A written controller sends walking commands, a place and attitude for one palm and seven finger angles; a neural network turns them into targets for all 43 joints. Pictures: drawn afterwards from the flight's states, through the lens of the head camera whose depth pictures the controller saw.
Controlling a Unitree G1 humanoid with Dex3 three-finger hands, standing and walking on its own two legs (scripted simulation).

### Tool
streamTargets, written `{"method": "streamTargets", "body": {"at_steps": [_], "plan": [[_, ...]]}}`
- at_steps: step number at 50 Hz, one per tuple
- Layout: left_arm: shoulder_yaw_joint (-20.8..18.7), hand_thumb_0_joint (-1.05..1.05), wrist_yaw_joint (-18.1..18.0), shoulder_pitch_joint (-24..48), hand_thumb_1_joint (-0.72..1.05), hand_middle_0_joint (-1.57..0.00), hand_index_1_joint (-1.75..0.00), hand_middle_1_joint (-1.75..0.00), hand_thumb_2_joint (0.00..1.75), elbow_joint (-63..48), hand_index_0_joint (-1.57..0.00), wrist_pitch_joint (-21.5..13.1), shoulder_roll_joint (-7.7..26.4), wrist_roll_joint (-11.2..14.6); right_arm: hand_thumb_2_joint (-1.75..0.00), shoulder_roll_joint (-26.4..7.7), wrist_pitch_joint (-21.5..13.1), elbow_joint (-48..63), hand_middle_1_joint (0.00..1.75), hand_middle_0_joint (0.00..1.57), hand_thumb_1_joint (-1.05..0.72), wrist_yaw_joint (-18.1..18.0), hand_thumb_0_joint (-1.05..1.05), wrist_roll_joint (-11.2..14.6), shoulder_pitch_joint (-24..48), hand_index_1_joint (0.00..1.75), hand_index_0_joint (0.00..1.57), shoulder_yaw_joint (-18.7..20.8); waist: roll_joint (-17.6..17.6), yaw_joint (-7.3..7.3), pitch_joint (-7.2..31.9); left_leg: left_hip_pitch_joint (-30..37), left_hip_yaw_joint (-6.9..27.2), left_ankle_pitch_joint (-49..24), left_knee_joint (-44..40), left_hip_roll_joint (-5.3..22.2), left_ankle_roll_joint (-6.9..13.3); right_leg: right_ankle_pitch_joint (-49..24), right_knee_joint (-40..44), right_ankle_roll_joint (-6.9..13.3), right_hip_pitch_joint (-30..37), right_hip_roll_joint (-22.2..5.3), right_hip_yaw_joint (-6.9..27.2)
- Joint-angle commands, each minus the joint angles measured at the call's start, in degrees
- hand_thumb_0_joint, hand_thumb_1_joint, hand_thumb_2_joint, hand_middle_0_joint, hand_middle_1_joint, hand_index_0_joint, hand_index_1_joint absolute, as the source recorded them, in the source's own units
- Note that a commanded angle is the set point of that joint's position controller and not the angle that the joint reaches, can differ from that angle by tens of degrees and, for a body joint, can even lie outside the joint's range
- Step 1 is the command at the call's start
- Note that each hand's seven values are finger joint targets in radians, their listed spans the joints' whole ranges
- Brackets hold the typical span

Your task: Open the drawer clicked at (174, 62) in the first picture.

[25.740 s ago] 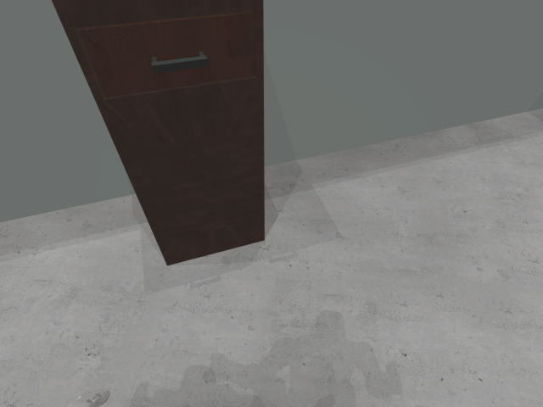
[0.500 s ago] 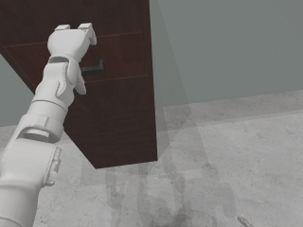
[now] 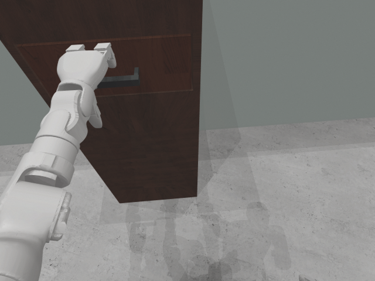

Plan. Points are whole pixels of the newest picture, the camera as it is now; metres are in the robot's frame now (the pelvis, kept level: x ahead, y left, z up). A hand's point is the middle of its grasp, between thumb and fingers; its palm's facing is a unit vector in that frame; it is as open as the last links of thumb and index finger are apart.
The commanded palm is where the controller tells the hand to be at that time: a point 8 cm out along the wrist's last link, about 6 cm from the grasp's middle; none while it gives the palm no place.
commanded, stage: lower the fingers behind the handle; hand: left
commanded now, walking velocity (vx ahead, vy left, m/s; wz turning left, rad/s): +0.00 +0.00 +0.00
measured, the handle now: (113, 77) +0.56 +0.20 +0.11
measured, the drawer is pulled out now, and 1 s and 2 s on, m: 0.00 0.00 0.00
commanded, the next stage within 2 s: close the thumb around the handle in 1.16 s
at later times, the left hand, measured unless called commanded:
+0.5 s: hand (106, 96) +0.49 +0.20 +0.11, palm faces +0.01 +0.01 -1.00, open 14.0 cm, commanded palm +0.46 +0.21 +0.16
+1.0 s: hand (108, 101) +0.49 +0.21 +0.09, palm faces -0.01 +0.02 -1.00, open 14.0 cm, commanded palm +0.46 +0.21 +0.14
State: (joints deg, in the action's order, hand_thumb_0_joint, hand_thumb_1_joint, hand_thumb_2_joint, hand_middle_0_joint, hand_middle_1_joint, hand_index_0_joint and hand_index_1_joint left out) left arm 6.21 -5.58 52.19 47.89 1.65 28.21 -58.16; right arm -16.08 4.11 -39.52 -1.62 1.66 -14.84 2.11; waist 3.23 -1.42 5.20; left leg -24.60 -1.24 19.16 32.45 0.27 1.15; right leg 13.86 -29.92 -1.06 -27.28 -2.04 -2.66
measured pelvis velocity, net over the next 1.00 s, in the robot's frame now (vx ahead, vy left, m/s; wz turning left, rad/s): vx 0.01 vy -0.01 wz -0.02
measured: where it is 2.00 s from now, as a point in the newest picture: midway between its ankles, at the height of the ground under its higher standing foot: outside the picture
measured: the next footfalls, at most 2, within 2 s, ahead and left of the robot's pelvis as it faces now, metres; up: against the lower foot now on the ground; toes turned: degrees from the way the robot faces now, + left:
none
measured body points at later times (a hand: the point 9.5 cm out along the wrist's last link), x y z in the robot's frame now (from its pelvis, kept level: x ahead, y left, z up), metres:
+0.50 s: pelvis +0.00 +0.00 +0.00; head +0.07 -0.02 +0.44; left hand +0.49 +0.20 +0.16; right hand +0.04 -0.28 -0.14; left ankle -0.04 +0.10 -0.73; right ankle +0.00 -0.14 -0.73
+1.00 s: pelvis +0.01 -0.01 -0.01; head +0.08 -0.02 +0.44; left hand +0.49 +0.20 +0.14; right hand +0.07 -0.28 -0.14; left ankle -0.04 +0.10 -0.73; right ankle +0.00 -0.14 -0.73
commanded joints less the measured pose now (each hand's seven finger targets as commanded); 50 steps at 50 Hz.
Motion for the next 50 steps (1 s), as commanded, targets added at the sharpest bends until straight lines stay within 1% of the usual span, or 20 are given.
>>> {"method": "streamTargets", "body": {"at_steps": [1, 3, 4, 8, 10, 12, 13, 16, 20, 24, 26, 28, 31, 33, 36, 39, 44, 47, 48, 50], "plan": [[0.24, 0.0, -2.84, 29.42, -0.5, -0.3, -1.2, -1.2, 0.3, -8.11, -0.3, 6.63, 7.57, -2.25, -0.9, -7.28, -0.9, 4.45, 0.3, 0.2, -0.9, 0.84, 0.0, 0.28, -3.21, 0.3, 0.2, 2.38, -0.43, -2.7, 24.55, 10.83, 0.79, -31.79, -1.53, -0.46, 0.3, -18.89, -0.63, 3.08, 11.18, 4.07, -0.61], [1.39, 0.0, -0.84, 31.91, -0.5, -0.3, -1.2, -1.2, 0.3, -8.27, -0.3, 7.38, 7.11, -1.49, -0.9, -7.7, -0.53, 4.71, 0.3, 0.2, -0.9, 0.17, 0.0, 0.33, -3.52, 0.3, 0.2, 2.52, -2.71, -4.54, 24.28, 11.65, 1.21, -29.27, -1.65, -0.75, 0.93, -17.8, 0.21, 2.92, 10.82, 4.19, -0.52], [1.18, 0.0, 0.08, 32.53, -0.5, -0.3, -1.2, -1.2, 0.3, -8.07, -0.3, 6.98, 7.74, -0.94, -0.9, -7.68, -0.49, 4.86, 0.3, 0.2, -0.9, -0.26, 0.0, 0.35, -3.7, 0.3, 0.2, 2.39, -2.87, -4.62, 23.63, 11.5, 1.28, -27.56, -1.9, -0.89, 1.16, -17.09, 0.31, 2.74, 10.59, 4.08, -0.42], [-2.08, 0.0, 2.33, 32.68, -0.5, -0.3, -1.2, -1.2, 0.3, -8.78, -0.3, 2.69, 11.49, -0.17, -0.9, -7.4, -0.61, 5.42, 0.3, 0.2, -0.9, -1.84, 0.0, -0.11, -4.24, 0.3, 0.2, 1.84, -3.48, -4.25, 22.21, 10.87, 1.84, -26.55, -1.88, -1.22, 1.53, -16.72, 0.29, 2.81, 11.25, 3.85, -0.28], [-1.02, 0.0, 2.27, 29.85, -0.5, -0.3, -1.2, -1.2, 0.3, -3.62, -0.3, 1.98, 9.82, -0.84, -0.9, -6.82, -0.63, 4.86, 0.3, 0.2, -0.9, -1.97, 0.0, -0.1, -4.87, 0.3, 0.2, 1.34, -3.4, -4.18, 17.72, 8.36, 1.59, -23.8, -1.99, -1.19, 1.47, -14.91, 0.03, 2.88, 9.2, 3.91, -0.51], [-3.09, 0.0, 1.72, 27.14, -0.5, -0.3, -1.2, -1.2, 0.3, -1.74, -0.3, 0.75, 11.64, -1.38, -0.9, -6.95, -0.85, 4.96, 0.3, 0.2, -0.9, -1.76, 0.0, -0.09, -5.45, 0.3, 0.2, 1.11, -3.3, -2.79, 16.51, 6.05, 1.38, -23.37, -2.25, -1.14, 1.17, -14.76, -0.36, 3.1, 9.31, 3.92, -0.39], [-5.6, 0.0, 1.23, 26.17, -0.5, -0.3, -1.2, -1.2, 0.3, -2.83, -0.3, -0.16, 14.15, -1.64, -0.9, -7.23, -0.8, 5.17, 0.3, 0.2, -0.9, -1.74, 0.0, -0.25, -5.47, 0.3, 0.2, 1.31, -3.27, -1.85, 18.72, 5.84, 1.28, -24.84, -2.09, -1.15, 1.12, -15.89, -0.72, 3.27, 11.17, 3.92, -0.17], [-5.83, 0.0, -0.6, 22.08, -0.5, -0.3, -1.2, -1.2, 0.3, -3.01, -0.3, -0.87, 12.93, -1.73, -0.9, -6.6, -1.12, 5.96, 0.3, 0.2, -0.9, -1.11, 0.0, -0.56, -5.98, 0.3, 0.2, 1.55, -2.31, -0.86, 21.09, 5.38, 0.33, -27.39, -1.14, -1.03, 1.04, -18.89, -1.78, 3.05, 12.55, 3.84, 0.04], [-5.35, 0.0, -3.02, 22.67, -0.5, -0.3, -1.2, -1.2, 0.3, -2.69, -0.3, 0.28, 12.51, -2.56, -0.9, -7.05, -1.3, 5.52, 0.3, 0.2, -0.9, -0.46, 0.0, -0.27, -6.35, 0.3, 0.2, 1.96, -3.42, -1.66, 19.69, 3.24, -0.1, -25.14, -1.13, -0.76, 0.99, -18.1, -1.87, 2.89, 11.42, 4.0, -0.06], [-6.52, 0.0, -4.43, 23.79, -0.5, -0.3, -1.2, -1.2, 0.3, -4.68, -0.3, 1.7, 14.53, -3.24, -0.9, -7.28, -1.46, 5.26, 0.3, 0.2, -0.9, -0.52, 0.0, -0.35, -7.12, 0.3, 0.2, 2.58, -2.3, -1.75, 24.1, 4.32, -0.66, -26.06, -0.66, -0.93, 1.3, -19.8, -2.05, 2.78, 13.39, 3.9, 0.37], [-5.37, 0.0, -4.41, 23.65, -0.5, -0.3, -1.2, -1.2, 0.3, -4.47, -0.3, 2.23, 13.29, -2.82, -0.9, -7.2, -1.39, 5.09, 0.3, 0.2, -0.9, -0.67, 0.0, -0.25, -7.05, 0.3, 0.2, 2.64, -1.88, -2.44, 23.53, 4.54, -1.05, -25.4, -0.48, -1.06, 1.39, -20.15, -1.81, 2.65, 13.09, 3.89, 0.42], [-7.02, 0.0, -4.22, 23.58, -0.5, -0.3, -1.2, -1.2, 0.3, -4.48, -0.3, 2.28, 15.33, -2.54, -0.9, -7.65, -1.29, 4.84, 0.3, 0.2, -0.9, -0.78, 0.0, -0.23, -7.31, 0.3, 0.2, 2.81, -2.9, -2.48, 23.91, 4.15, -0.7, -25.52, -0.49, -1.15, 1.48, -20.4, -1.75, 2.63, 13.86, 4.0, 0.53], [-7.05, 0.0, -3.96, 22.09, -0.5, -0.3, -1.2, -1.2, 0.3, -3.37, -0.3, 2.09, 15.54, -2.53, -0.9, -7.44, -1.39, 4.94, 0.3, 0.2, -0.9, -1.1, 0.0, -0.24, -7.27, 0.3, 0.2, 2.56, -2.51, -2.19, 22.29, 3.29, -0.92, -25.2, -0.56, -1.14, 1.49, -20.9, -1.92, 2.51, 13.72, 3.84, 0.47], [-7.6, 0.0, -3.76, 21.38, -0.5, -0.3, -1.2, -1.2, 0.3, -4.51, -0.3, 1.49, 15.89, -2.57, -0.9, -7.57, -1.36, 5.27, 0.3, 0.2, -0.9, -1.11, 0.0, -0.31, -7.22, 0.3, 0.2, 2.67, -2.53, -2.06, 23.76, 3.56, -1.01, -26.01, -0.17, -1.28, 1.64, -21.88, -1.97, 2.58, 14.67, 3.9, 0.76], [-5.54, 0.0, -3.87, 19.54, -0.5, -0.3, -1.2, -1.2, 0.3, -3.22, -0.3, 1.24, 13.23, -2.73, -0.9, -7.32, -1.5, 5.23, 0.3, 0.2, -0.9, -1.12, 0.0, -0.33, -7.25, 0.3, 0.2, 2.49, -2.58, -2.37, 21.44, 2.79, -1.2, -26.12, 0.07, -1.12, 1.53, -22.01, -2.34, 2.47, 13.0, 3.87, 0.39], [-5.91, 0.0, -4.16, 18.55, -0.5, -0.3, -1.2, -1.2, 0.3, -3.05, -0.3, 1.13, 13.46, -2.83, -0.9, -7.41, -1.42, 5.32, 0.3, 0.2, -0.9, -1.05, 0.0, -0.24, -7.14, 0.3, 0.2, 2.66, -2.58, -2.42, 21.05, 3.06, -1.35, -26.5, 0.48, -0.97, 1.51, -21.9, -2.42, 2.41, 12.06, 3.92, 0.36], [-5.1, 0.0, -4.69, 21.56, -0.5, -0.3, -1.2, -1.2, 0.3, -4.16, -0.3, 1.81, 12.65, -3.08, -0.9, -7.28, -1.5, 5.05, 0.3, 0.2, -0.9, -0.77, 0.0, -0.29, -7.45, 0.3, 0.2, 2.79, -0.92, -2.81, 22.46, 4.61, -0.93, -28.38, 0.97, -0.86, 1.44, -21.79, -2.88, 2.52, 10.86, 4.0, 0.23], [-4.3, 0.0, -4.72, 21.45, -0.5, -0.3, -1.2, -1.2, 0.3, -4.47, -0.3, 2.27, 11.07, -2.66, -0.9, -7.2, -1.47, 5.12, 0.3, 0.2, -0.9, -0.59, 0.0, -0.23, -7.61, 0.3, 0.2, 2.83, -1.54, -2.8, 22.92, 5.39, -0.51, -28.8, 1.09, -0.81, 1.36, -20.95, -2.95, 2.54, 10.21, 4.19, -0.03], [-3.9, 0.0, -4.64, 22.9, -0.5, -0.3, -1.2, -1.2, 0.3, -4.82, -0.3, 2.26, 10.67, -2.71, -0.9, -7.39, -1.32, 5.01, 0.3, 0.2, -0.9, -0.63, 0.0, -0.36, -7.57, 0.3, 0.2, 2.91, -2.27, -3.5, 23.36, 5.73, -0.31, -29.33, 1.33, -0.84, 1.47, -21.22, -2.85, 2.55, 10.24, 4.24, 0.11], [-5.47, 0.0, -4.83, 22.02, -0.5, -0.3, -1.2, -1.2, 0.3, -5.19, -0.3, 2.12, 12.15, -2.4, -0.9, -7.21, -1.38, 5.05, 0.3, 0.2, -0.9, -0.63, 0.0, -0.48, -7.67, 0.3, 0.2, 2.84, -1.62, -2.66, 24.62, 5.9, -0.32, -30.54, 1.54, -0.88, 1.49, -22.67, -3.39, 2.48, 11.4, 4.16, 0.16]]}}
